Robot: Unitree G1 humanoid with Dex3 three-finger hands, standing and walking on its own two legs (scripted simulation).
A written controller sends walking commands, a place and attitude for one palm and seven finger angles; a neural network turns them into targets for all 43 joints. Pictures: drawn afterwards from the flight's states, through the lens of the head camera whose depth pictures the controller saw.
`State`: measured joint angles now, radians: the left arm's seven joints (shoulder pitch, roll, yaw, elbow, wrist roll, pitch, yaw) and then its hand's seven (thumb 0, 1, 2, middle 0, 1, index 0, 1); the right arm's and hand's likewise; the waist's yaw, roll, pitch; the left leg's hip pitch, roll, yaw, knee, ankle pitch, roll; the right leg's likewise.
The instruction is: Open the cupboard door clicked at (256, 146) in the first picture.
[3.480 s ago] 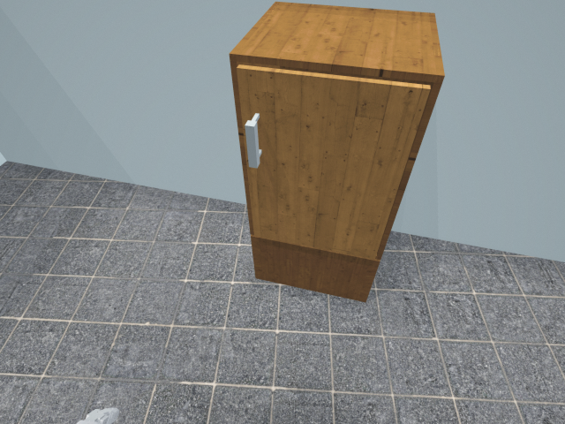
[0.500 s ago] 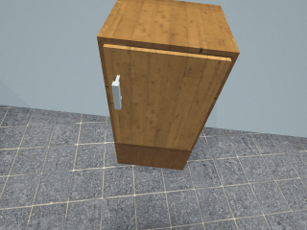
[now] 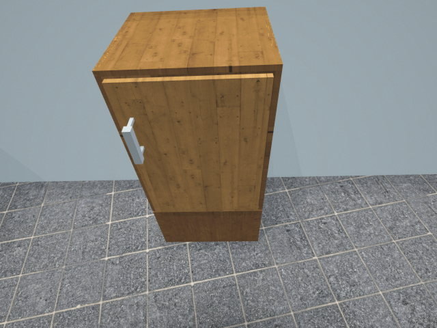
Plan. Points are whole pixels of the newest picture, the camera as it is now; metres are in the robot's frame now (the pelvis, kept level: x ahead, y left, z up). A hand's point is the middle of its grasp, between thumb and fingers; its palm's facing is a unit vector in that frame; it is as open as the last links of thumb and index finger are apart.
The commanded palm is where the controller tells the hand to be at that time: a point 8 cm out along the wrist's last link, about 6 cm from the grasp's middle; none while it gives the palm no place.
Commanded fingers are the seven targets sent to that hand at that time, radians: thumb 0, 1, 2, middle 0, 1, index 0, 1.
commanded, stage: come to a stop and stand still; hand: left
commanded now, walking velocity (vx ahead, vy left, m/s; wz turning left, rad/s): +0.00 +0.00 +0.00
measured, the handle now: (135, 141) +0.60 +0.26 -0.03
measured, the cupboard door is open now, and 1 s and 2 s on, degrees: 0 0 0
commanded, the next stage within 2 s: look again from close up in 0.42 s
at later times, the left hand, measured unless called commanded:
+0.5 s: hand out of the picture -0.07 +0.15 -0.17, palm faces +0.09 -0.99 -0.15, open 7.4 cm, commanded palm none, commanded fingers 0.00 0.90 0.90 -0.20 -0.30 -0.20 -0.30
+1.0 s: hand out of the picture +0.03 +0.21 -0.16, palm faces +0.05 -0.97 -0.24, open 7.4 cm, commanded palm none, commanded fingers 0.00 0.90 0.90 -0.20 -0.30 -0.20 -0.30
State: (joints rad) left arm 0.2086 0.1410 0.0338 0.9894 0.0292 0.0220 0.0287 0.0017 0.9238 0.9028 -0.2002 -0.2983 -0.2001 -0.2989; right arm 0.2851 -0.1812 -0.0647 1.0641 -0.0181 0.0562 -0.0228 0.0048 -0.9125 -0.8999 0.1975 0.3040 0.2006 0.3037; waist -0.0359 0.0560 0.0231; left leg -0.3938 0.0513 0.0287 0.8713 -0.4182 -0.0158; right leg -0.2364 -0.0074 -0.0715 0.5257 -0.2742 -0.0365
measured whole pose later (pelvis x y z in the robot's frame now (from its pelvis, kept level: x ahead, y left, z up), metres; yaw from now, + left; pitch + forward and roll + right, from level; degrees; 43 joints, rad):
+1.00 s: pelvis -0.03 +0.01 +0.00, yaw +1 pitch -3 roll +0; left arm 0.25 0.20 0.00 1.02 0.02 -0.01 0.03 0.01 0.91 0.90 -0.20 -0.30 -0.20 -0.30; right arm 0.29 -0.18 0.00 1.04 -0.02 -0.02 -0.03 0.00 -0.91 -0.90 0.20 0.30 0.20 0.30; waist 0.00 0.01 -0.02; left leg -0.15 -0.01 0.06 0.50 -0.29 0.03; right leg -0.22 -0.03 -0.08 0.50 -0.22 -0.01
